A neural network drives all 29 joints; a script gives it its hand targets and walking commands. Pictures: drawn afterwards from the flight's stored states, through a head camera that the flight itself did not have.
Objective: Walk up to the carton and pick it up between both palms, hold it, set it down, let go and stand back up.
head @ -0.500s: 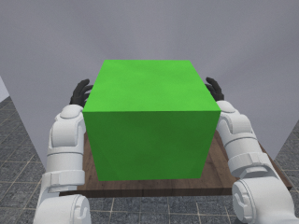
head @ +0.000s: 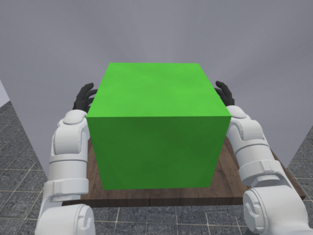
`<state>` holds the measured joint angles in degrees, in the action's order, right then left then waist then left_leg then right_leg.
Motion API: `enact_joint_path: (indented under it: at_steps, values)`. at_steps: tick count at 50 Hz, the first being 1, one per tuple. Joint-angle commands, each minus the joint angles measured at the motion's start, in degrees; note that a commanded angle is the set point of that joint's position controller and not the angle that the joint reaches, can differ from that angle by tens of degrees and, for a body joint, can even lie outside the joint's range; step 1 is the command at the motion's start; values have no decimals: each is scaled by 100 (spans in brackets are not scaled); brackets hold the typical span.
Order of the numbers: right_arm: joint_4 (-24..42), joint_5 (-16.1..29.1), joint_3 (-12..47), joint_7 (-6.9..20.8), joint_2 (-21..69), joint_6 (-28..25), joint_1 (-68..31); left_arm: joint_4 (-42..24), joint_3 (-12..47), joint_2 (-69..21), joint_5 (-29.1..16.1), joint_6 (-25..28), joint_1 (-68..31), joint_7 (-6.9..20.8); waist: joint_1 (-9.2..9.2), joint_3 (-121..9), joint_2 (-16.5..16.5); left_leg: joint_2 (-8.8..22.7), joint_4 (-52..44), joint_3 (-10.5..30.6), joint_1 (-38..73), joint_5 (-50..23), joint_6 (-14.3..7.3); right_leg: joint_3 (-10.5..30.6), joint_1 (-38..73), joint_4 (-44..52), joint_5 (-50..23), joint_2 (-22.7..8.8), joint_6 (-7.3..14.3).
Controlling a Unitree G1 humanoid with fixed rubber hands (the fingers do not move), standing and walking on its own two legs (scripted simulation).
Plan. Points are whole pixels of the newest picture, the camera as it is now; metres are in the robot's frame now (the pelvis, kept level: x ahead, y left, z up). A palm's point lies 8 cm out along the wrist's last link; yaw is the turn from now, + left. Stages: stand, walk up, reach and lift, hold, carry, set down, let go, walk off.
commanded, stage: hold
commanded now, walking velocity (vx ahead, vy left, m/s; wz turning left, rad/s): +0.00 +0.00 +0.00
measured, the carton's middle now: (155, 120) +0.40 +0.02 +0.18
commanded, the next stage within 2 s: none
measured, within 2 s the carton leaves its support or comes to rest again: neither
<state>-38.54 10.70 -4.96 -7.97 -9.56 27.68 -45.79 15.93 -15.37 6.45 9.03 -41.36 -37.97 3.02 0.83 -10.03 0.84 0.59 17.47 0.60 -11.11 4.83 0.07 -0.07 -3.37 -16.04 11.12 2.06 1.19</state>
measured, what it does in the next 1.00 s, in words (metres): stands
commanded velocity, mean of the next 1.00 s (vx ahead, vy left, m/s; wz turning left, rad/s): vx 0.00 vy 0.00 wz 0.00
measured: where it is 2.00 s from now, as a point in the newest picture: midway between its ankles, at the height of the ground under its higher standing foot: outside the picture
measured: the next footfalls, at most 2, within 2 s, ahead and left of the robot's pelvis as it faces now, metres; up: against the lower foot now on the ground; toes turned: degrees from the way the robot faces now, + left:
none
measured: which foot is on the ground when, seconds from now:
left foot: down 0.00-1.00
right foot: down 0.00-1.00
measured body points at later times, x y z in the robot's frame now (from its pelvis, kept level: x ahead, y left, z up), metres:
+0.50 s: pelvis +0.00 +0.00 +0.00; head -0.08 +0.01 +0.44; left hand +0.37 +0.20 +0.23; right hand +0.39 -0.16 +0.22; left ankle +0.05 +0.12 -0.75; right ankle -0.03 -0.10 -0.75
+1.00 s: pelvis +0.00 +0.00 +0.00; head -0.08 +0.01 +0.44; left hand +0.37 +0.20 +0.23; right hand +0.39 -0.16 +0.22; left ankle +0.05 +0.12 -0.75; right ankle -0.03 -0.10 -0.75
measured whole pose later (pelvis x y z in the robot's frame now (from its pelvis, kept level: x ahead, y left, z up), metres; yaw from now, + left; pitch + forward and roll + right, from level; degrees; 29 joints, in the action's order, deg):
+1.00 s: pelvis +0.00 +0.00 +0.00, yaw +0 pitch -2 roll -1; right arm -38.5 10.7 -5.0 -8.0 -9.6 27.7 -45.8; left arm 15.8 -15.4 6.4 9.1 -41.4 -37.9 3.1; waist 0.8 -10.0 0.8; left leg 0.6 17.5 0.6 -11.1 4.8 0.1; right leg -0.1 -3.4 -16.0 11.1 2.1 1.2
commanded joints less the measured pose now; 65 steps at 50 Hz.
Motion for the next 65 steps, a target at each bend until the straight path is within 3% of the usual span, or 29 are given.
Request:
enact_joint_path:
  at_steps: [1, 2, 3, 5, 9, 11, 14, 15, 17, 20, 21, 22, 23, 29, 30, 31, 33, 35, 36, 40, 47, 49, 53, 56, 60, 61, 63, 64, 65]
  values:
    - [2278, 1112, 1982, 627, 3189, -323, -4236, -1507, 2307, -3316, -726, 262, -3898, 861, 336, -1559, -122, -216, 16, -35, 1792, -1040, 33, 32, -9, 285, -1416, 89, -299]
    - [2028, 1062, 1864, 623, 3042, -259, -4238, -1232, 2273, -3279, -649, 235, -3949, 855, 384, -1379, -177, -203, -24, -29, 1719, -848, 86, 33, -33, 339, -1262, 89, -283]
    - [2037, 1076, 1944, 641, 3126, -267, -4135, -1492, 2268, -3229, -674, 272, -3997, 840, 349, -1453, -149, -197, -39, -18, 1803, -862, 56, 5, -72, 306, -1218, 110, -288]
    - [2020, 1031, 1858, 662, 3018, -266, -4258, -1302, 2269, -3276, -682, 248, -4010, 847, 325, -1285, -165, -166, -95, -25, 1729, -703, 85, -12, -234, 336, -931, 127, -263]
    - [1999, 1070, 1927, 648, 3124, -240, -4167, -1229, 2141, -3246, -597, 195, -3866, 905, 256, -1230, -93, -191, -65, -62, 1727, -705, -12, 47, -176, 354, -1001, 80, -266]
    - [1876, 960, 1773, 651, 3060, -248, -4179, -1264, 2272, -3241, -660, 237, -4081, 892, 404, -1285, -153, -159, -108, -26, 1677, -574, 63, 18, -181, 331, -932, 83, -244]
    - [2004, 1040, 1853, 667, 3120, -266, -4335, -1150, 2155, -3213, -600, 222, -3966, 881, 246, -1271, -135, -209, -96, -78, 1608, -598, 7, 22, -184, 371, -929, 65, -265]
    - [2047, 1078, 1891, 666, 3140, -291, -4279, -1361, 2288, -3311, -679, 248, -4022, 870, 341, -1396, -184, -201, -55, -44, 1739, -781, 50, 25, -143, 311, -1174, 85, -271]
    - [1914, 1016, 1803, 689, 2992, -275, -4315, -1132, 2230, -3301, -626, 232, -4019, 842, 333, -1327, -239, -149, -131, -35, 1715, -551, 64, 5, -260, 386, -791, 101, -222]
    - [1945, 1014, 1882, 650, 3080, -239, -4212, -1111, 2112, -3208, -560, 184, -3779, 910, 257, -1200, -50, -196, -76, -62, 1651, -675, -18, 49, -133, 350, -1062, 66, -263]
    - [1877, 986, 1798, 652, 3008, -242, -4268, -1278, 2239, -3245, -671, 235, -4086, 903, 372, -1331, -100, -148, -101, -23, 1751, -676, 49, 8, -252, 359, -958, 107, -237]
    - [2153, 1032, 1917, 660, 3144, -296, -4316, -1362, 2314, -3330, -728, 272, -3919, 867, 337, -1540, -99, -192, -20, -45, 1838, -967, 40, 51, -132, 342, -1335, 90, -254]
    - [2181, 1056, 1883, 640, 3095, -303, -4299, -1415, 2398, -3352, -778, 274, -4004, 862, 400, -1526, -156, -171, -28, -18, 1808, -872, 85, 15, -125, 338, -1178, 111, -252]
    - [1980, 998, 1810, 652, 3013, -267, -4361, -1075, 2259, -3334, -671, 216, -3865, 871, 372, -1251, -143, -178, -78, -50, 1758, -688, 77, -6, -295, 377, -979, 93, -276]
    - [2033, 1033, 1856, 643, 3044, -271, -4292, -1352, 2370, -3389, -713, 255, -3956, 876, 394, -1410, -186, -155, -51, -27, 1809, -861, 125, -4, -149, 341, -1123, 122, -245]
    - [1901, 1084, 1923, 658, 3085, -239, -4127, -1393, 2251, -3247, -643, 233, -3984, 873, 274, -1348, -172, -174, -55, -59, 1790, -833, 76, 20, -154, 372, -1045, 109, -236]
    - [1773, 998, 1751, 685, 2959, -228, -4213, -1229, 2273, -3259, -636, 212, -4051, 860, 348, -1225, -249, -126, -127, -25, 1679, -499, 87, 28, -277, 381, -722, 105, -186]
    - [1981, 1033, 1817, 669, 3047, -251, -4109, -1325, 2278, -3255, -683, 218, -3928, 849, 384, -1395, -198, -181, -33, -40, 1750, -786, 73, 30, -134, 323, -1136, 93, -248]
    - [1960, 1080, 1900, 662, 3052, -239, -4197, -1310, 2216, -3259, -676, 218, -3962, 872, 288, -1323, -145, -178, -57, -36, 1715, -765, 46, 43, -177, 328, -1050, 96, -262]
    - [1930, 1008, 1809, 675, 3009, -252, -4191, -1229, 2340, -3334, -667, 217, -3967, 876, 419, -1283, -262, -156, -92, -10, 1716, -660, 100, 26, -182, 351, -1023, 81, -235]
    - [1906, 1058, 1909, 654, 2986, -235, -4186, -1174, 2217, -3268, -608, 187, -3860, 893, 270, -1180, -181, -142, -101, -38, 1673, -682, 51, 41, -253, 376, -905, 87, -229]
    - [2172, 1075, 1905, 683, 3102, -310, -4355, -1512, 2377, -3355, -779, 264, -4108, 854, 318, -1602, -217, -148, -68, -11, 1794, -796, 86, 17, -145, 348, -1010, 106, -230]
    - [1845, 1027, 1809, 671, 3015, -268, -4312, -1209, 2255, -3237, -641, 233, -4057, 837, 325, -1260, -222, -165, -86, -46, 1747, -630, 91, 7, -268, 391, -882, 89, -249]
    - [2215, 1143, 1929, 663, 3072, -289, -4145, -1485, 2342, -3339, -694, 243, -3803, 821, 367, -1535, -202, -186, -1, -39, 1866, -1022, 92, 6, -83, 323, -1313, 131, -264]
    - [1993, 1007, 1863, 640, 3046, -238, -4176, -1270, 2249, -3260, -643, 214, -3887, 874, 344, -1173, -85, -169, -91, -32, 1701, -658, 63, -3, -184, 362, -947, 99, -254]
    - [1890, 1016, 1857, 647, 3022, -234, -4086, -1260, 2279, -3296, -631, 202, -3901, 858, 396, -1218, -193, -173, -86, -41, 1728, -708, 87, 19, -172, 362, -1019, 98, -236]
    - [2008, 1071, 1888, 661, 3074, -253, -4193, -1330, 2238, -3241, -656, 223, -3958, 878, 312, -1311, -178, -179, -75, -57, 1750, -697, 27, 46, -220, 381, -983, 92, -251]
    - [1955, 1013, 1810, 640, 3019, -252, -4181, -1233, 2287, -3245, -655, 215, -3915, 880, 436, -1218, -221, -179, -75, -32, 1749, -712, 77, 38, -188, 376, -1111, 76, -270]
    - [2084, 1065, 1900, 628, 3080, -273, -4162, -1362, 2275, -3259, -629, 209, -3858, 882, 361, -1310, -173, -217, -25, -68, 1771, -864, 78, -3, -66, 333, -1235, 89, -288]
